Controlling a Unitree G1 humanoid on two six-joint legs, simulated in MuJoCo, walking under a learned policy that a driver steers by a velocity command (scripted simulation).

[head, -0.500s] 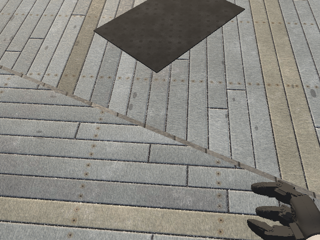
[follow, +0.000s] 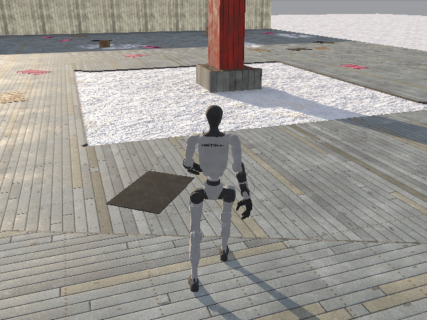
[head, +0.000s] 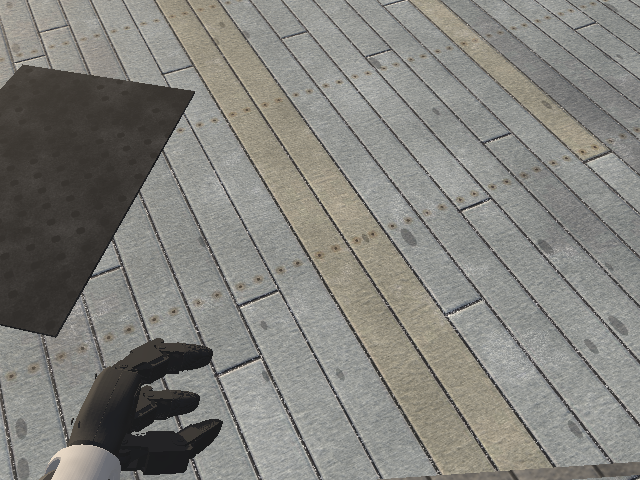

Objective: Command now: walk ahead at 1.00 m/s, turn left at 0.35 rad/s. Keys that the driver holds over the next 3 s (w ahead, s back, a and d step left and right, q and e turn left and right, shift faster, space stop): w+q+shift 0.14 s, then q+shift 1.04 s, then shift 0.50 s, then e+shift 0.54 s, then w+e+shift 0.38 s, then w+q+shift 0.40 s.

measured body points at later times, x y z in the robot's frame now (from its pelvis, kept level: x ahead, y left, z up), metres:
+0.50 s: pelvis +0.38 +0.05 -0.01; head +0.42 +0.06 +0.44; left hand +0.44 +0.35 -0.11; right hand +0.61 -0.17 -0.11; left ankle +0.49 +0.11 -0.71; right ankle +0.28 -0.14 -0.58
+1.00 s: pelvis +0.55 +0.03 +0.02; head +0.57 +0.05 +0.47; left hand +0.45 +0.36 -0.05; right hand +0.89 -0.02 -0.05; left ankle +0.46 +0.10 -0.66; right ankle +0.69 +0.00 -0.71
